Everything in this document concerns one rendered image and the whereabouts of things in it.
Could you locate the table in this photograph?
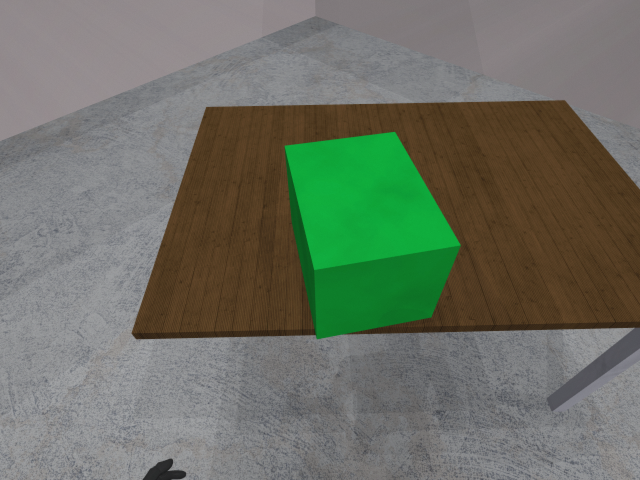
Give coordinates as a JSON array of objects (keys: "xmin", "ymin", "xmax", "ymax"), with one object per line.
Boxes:
[{"xmin": 132, "ymin": 100, "xmax": 640, "ymax": 412}]

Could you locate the carton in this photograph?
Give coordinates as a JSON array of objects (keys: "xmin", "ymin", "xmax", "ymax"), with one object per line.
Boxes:
[{"xmin": 285, "ymin": 132, "xmax": 461, "ymax": 339}]

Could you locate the left robot hand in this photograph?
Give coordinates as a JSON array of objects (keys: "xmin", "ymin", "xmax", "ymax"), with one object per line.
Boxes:
[{"xmin": 143, "ymin": 459, "xmax": 186, "ymax": 480}]

